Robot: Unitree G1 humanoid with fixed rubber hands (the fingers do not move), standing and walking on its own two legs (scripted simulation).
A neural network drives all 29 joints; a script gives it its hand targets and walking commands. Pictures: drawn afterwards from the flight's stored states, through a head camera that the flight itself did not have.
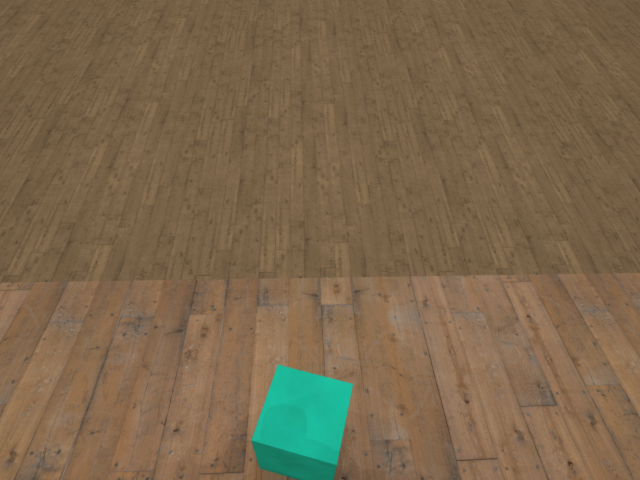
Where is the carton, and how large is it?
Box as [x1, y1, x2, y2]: [251, 365, 352, 479]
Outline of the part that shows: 278,365 251,440 259,467 298,479 332,479 336,466 352,384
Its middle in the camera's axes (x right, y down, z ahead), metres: -0.04 +0.51 +1.08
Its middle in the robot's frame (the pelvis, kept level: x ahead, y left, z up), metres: +0.42 +0.03 -0.66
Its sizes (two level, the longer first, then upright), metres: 0.210 0.200 0.250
